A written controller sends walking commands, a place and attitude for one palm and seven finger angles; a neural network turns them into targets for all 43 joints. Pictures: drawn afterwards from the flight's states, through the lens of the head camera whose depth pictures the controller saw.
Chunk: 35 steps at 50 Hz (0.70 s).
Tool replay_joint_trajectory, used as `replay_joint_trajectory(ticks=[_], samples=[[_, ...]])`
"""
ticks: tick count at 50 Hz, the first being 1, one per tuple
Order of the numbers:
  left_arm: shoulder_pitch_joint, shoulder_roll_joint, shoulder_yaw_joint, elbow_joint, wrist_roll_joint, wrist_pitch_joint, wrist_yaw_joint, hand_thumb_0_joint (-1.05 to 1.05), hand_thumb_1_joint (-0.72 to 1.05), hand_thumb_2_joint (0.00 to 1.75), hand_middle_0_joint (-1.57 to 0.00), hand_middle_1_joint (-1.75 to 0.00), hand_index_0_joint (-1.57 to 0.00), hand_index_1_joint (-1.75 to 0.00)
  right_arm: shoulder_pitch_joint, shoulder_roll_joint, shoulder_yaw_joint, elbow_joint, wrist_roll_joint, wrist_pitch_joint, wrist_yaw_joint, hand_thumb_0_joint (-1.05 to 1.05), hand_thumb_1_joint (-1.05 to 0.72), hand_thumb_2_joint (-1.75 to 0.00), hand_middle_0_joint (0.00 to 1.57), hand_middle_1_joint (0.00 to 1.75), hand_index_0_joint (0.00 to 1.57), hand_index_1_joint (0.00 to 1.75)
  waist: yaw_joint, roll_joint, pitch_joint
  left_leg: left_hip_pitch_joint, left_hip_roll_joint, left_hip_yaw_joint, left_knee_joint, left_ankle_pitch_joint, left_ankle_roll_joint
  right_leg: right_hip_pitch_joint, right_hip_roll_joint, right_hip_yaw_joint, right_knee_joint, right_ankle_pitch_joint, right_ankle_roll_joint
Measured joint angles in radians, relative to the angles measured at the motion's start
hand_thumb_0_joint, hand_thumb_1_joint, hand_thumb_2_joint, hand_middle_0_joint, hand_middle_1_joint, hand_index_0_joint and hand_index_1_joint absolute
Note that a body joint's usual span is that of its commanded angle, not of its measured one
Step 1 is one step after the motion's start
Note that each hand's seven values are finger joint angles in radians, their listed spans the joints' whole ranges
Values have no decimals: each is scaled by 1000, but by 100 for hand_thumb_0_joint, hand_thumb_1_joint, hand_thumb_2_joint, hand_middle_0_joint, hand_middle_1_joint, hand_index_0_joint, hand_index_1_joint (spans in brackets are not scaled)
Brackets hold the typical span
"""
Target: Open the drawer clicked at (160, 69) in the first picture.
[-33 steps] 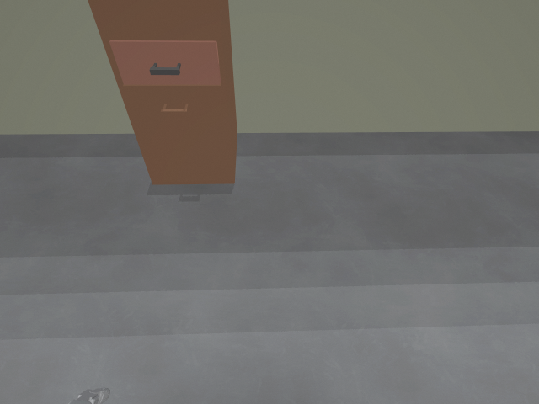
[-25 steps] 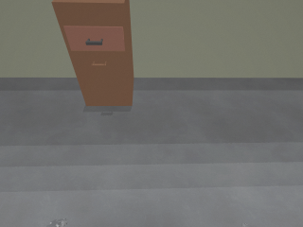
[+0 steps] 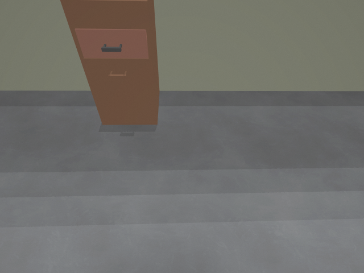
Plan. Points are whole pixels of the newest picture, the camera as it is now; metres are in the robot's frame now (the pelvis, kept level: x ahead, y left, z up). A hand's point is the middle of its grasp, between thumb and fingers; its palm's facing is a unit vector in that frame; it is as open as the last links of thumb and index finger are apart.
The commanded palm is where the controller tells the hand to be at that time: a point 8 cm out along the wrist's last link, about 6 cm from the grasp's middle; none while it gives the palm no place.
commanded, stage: stand and wait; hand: left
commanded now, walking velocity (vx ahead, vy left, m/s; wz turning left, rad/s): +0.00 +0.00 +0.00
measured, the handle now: (112, 47) +1.26 +0.47 -0.12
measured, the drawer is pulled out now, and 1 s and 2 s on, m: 0.00 0.00 0.00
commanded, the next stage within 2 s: look at it before walking up in 0.16 s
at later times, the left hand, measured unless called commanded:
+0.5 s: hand out of the picture +0.07 +0.24 -0.16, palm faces -0.03 -0.95 -0.32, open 7.4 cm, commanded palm none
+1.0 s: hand out of the picture +0.07 +0.24 -0.16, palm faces +0.00 -0.95 -0.32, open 7.4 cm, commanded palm none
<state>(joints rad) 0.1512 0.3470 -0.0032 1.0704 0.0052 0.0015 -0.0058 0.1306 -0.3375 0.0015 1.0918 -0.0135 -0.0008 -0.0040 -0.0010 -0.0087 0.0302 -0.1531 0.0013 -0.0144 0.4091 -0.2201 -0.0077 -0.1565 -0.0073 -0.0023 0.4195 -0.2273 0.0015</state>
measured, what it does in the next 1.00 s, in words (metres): stands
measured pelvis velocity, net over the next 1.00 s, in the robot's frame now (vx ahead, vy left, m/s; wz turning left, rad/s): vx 0.01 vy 0.00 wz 0.02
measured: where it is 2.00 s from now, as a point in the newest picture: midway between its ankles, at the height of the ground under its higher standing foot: (157, 261)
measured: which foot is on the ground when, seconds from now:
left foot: down 0.00-1.00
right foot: down 0.00-1.00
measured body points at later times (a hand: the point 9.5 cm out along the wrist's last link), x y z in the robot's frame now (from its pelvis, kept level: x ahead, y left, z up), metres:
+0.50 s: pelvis +0.00 +0.00 +0.00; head +0.00 +0.00 +0.45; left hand +0.07 +0.29 -0.13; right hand +0.07 -0.30 -0.13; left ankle +0.00 +0.13 -0.74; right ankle +0.00 -0.12 -0.74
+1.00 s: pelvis +0.01 +0.00 +0.00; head +0.00 +0.00 +0.45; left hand +0.07 +0.29 -0.13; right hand +0.08 -0.29 -0.14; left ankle +0.00 +0.12 -0.74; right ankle +0.00 -0.12 -0.74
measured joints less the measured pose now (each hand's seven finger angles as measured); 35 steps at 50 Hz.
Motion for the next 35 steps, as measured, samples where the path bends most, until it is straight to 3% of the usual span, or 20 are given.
replay_joint_trajectory(ticks=[35], samples=[[-6,-5,-2,19,2,-6,-1,1,91,90,-21,-30,-21,-30,-13,3,3,21,2,-8,2,1,-90,-89,20,30,20,30,2,-1,-1,9,2,3,-36,21,-2,6,2,3,-33,21,-1]])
